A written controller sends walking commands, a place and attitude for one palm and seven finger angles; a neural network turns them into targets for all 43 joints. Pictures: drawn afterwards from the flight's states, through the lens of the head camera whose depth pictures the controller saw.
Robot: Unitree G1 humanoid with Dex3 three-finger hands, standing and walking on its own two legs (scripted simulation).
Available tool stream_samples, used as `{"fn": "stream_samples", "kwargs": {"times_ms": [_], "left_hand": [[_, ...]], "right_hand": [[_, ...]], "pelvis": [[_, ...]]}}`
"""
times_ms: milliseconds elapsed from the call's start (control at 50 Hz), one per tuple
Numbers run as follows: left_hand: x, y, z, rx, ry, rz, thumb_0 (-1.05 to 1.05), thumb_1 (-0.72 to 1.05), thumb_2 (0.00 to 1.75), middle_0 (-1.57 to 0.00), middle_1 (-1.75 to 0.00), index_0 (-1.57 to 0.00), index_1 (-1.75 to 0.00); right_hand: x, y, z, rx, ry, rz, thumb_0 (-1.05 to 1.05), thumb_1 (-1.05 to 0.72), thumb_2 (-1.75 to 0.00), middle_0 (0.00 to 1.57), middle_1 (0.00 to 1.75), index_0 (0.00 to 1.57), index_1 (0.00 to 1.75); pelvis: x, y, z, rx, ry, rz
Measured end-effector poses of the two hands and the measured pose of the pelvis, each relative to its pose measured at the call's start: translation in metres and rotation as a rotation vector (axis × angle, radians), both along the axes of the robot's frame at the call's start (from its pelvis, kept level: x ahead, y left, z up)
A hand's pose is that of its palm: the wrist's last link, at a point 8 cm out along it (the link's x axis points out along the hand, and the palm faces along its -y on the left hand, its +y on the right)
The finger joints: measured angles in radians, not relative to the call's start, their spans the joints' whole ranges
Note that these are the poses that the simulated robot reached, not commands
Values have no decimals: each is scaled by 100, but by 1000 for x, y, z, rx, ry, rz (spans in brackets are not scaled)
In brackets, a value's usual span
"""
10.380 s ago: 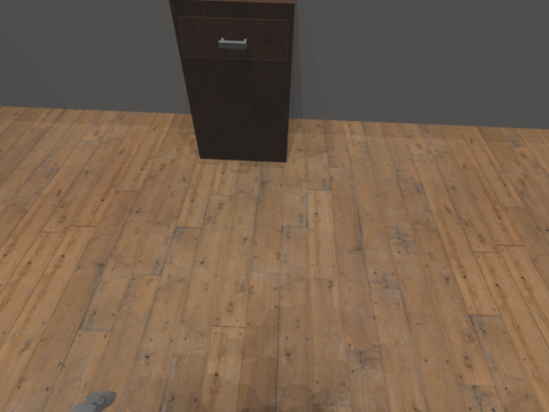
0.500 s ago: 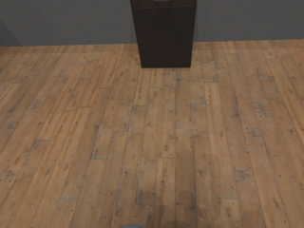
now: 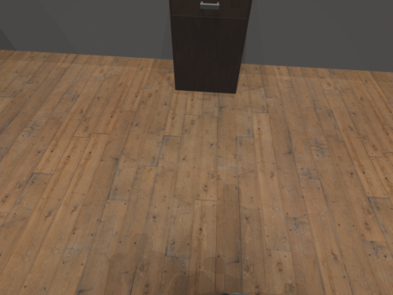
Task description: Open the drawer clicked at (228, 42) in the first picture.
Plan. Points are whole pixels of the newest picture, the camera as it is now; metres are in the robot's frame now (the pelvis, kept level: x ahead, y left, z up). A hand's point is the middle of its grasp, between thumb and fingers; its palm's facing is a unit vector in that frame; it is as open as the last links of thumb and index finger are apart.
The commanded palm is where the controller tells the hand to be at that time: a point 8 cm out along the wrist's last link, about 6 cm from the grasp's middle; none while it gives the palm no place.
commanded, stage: relax the arm and regain balance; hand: left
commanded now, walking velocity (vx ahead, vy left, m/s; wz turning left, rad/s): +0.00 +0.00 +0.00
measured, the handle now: (209, 4) +1.62 +0.01 -0.10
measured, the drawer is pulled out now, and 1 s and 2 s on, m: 0.00 0.00 0.00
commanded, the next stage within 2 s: come to a stop and stand still in 0.18 s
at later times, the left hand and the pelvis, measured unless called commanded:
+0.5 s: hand out of the picture -0.03 +0.18 -0.18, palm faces +0.01 -0.99 -0.17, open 16.5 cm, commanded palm none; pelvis +0.00 +0.01 +0.00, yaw +1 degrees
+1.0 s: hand out of the picture -0.05 +0.20 -0.16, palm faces -0.01 -0.97 -0.26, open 16.5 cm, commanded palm none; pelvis -0.03 +0.01 +0.00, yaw -1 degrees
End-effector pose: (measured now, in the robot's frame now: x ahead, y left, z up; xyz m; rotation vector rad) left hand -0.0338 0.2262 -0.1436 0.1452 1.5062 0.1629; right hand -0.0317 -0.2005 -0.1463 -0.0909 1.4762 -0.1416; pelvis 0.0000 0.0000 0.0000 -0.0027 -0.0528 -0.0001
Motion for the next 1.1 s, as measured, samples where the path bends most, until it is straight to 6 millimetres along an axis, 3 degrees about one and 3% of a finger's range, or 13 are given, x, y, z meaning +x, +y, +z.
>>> {"fn": "stream_samples", "kwargs": {"times_ms": [80,200,360,460,620,720,800,960,1100], "left_hand": [[-5,5,3,30,-12,24,-5,-52,29,-15,-30,-15,-30],[-15,-8,9,49,-22,56,-2,-50,30,-15,-30,-14,-30],[-6,-22,-7,-35,25,-34,-8,-53,29,-15,-30,-15,-30],[-1,-10,-11,-38,-45,-16,-9,-54,28,-15,-30,-15,-30],[3,31,-1,37,-124,-54,-8,-54,28,-15,-30,-15,-30],[-4,47,11,85,-137,-55,-7,-54,28,-15,-30,-15,-30],[-12,49,17,106,-131,-39,-5,-53,28,-15,-30,-15,-30],[-23,28,17,81,-87,-36,-3,-52,29,-15,-30,-14,-30],[-20,3,11,34,-65,-57,-5,-54,28,-15,-30,-15,-30]], "right_hand": [[0,6,-6,30,5,3,1,-90,-90,20,29,20,30],[25,-7,-15,35,-43,33,2,-91,-90,20,29,20,30],[23,-29,0,-64,-49,2,1,-92,-90,20,29,19,30],[27,-25,14,-114,-124,4,1,-91,-90,20,29,19,30],[42,1,2,-59,-277,10,1,-91,-90,19,29,19,30],[28,3,-3,-28,-263,22,2,-93,-90,20,29,20,30],[12,0,-6,-14,-212,33,1,-92,-90,20,29,20,30],[-15,-18,-7,-22,-114,29,1,-91,-90,20,29,20,30],[-20,-34,-2,-42,-81,22,1,-91,-90,20,29,20,30]], "pelvis": [[-2,-1,-1,18,-3,3],[-5,-7,-3,18,6,18],[2,-1,-4,-18,60,18],[3,8,-1,-7,24,14],[-10,24,-4,4,-25,-20],[-21,26,-2,17,-13,-20],[-27,23,-1,23,0,-17],[-29,10,0,27,20,-10],[-25,-2,1,26,23,-8]]}}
